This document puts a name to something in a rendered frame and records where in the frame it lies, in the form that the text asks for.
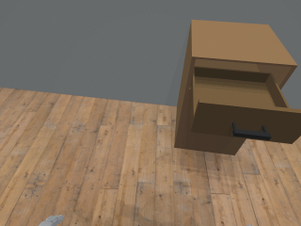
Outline handle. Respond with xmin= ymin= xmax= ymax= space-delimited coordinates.
xmin=232 ymin=122 xmax=271 ymax=140

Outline cabinet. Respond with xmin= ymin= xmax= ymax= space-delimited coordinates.
xmin=174 ymin=20 xmax=298 ymax=155

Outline left robot hand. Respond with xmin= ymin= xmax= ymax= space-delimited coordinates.
xmin=39 ymin=215 xmax=64 ymax=226

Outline drawer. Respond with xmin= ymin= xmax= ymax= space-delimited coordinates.
xmin=190 ymin=66 xmax=301 ymax=144

